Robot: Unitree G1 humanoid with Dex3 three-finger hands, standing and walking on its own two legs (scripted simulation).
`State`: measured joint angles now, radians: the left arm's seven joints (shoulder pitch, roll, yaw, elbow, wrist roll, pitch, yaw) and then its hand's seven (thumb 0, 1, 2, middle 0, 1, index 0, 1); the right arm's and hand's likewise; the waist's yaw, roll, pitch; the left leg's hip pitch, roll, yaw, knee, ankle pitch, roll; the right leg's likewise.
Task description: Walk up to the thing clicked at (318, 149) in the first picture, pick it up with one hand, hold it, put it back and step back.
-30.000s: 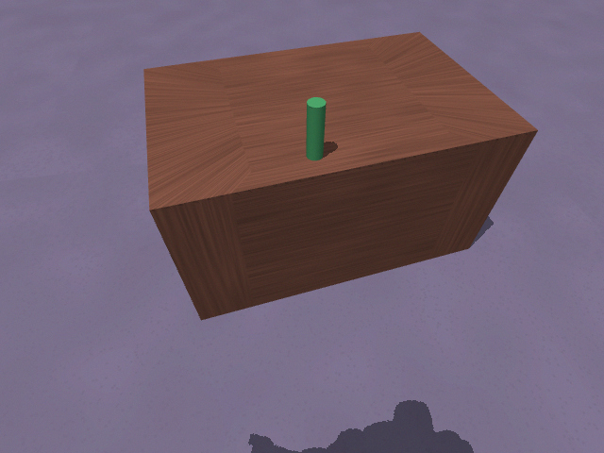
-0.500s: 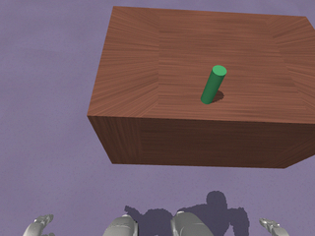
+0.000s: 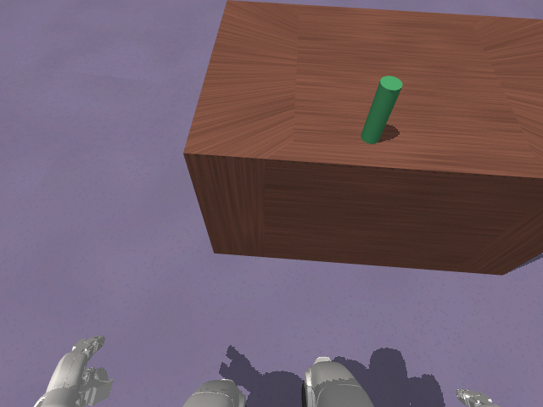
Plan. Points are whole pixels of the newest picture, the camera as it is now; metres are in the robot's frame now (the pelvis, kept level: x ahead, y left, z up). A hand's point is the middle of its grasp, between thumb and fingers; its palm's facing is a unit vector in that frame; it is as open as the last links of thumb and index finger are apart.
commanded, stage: step back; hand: right
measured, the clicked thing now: (379, 112) +0.71 -0.23 -0.07
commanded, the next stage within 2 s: none
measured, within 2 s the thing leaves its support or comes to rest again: neither
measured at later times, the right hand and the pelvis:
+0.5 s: hand out of the picture -0.07 -0.30 -0.14, palm faces +0.04 +0.92 -0.39, open 7.4 cm; pelvis -0.16 -0.02 +0.01, yaw -4 degrees
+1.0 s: hand out of the picture -0.22 -0.29 -0.13, palm faces +0.03 +0.91 -0.41, open 7.4 cm; pelvis -0.33 -0.01 +0.00, yaw -6 degrees
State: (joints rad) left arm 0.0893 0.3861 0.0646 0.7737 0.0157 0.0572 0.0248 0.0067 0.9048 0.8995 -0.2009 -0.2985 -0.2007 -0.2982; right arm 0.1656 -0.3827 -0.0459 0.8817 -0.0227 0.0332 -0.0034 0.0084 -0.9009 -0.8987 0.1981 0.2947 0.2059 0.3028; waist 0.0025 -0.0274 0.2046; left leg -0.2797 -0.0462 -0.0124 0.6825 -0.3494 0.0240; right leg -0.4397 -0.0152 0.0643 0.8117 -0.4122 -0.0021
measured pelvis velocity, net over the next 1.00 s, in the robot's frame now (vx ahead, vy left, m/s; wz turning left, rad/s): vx -0.33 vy -0.01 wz -0.11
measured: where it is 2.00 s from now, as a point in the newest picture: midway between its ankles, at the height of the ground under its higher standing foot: outside the picture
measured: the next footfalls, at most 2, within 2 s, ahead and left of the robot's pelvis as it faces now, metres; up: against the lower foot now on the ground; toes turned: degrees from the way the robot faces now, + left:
right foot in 0.30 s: -0.11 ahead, -0.15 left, +0.00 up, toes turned -3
left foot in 0.64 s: -0.17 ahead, +0.10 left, +0.00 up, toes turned -2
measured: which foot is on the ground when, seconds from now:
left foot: down 0.00-0.34, up 0.36-0.62, down 0.64-1.00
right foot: up 0.00-0.28, down 0.30-0.66, up 0.68-0.98, down 1.00-1.00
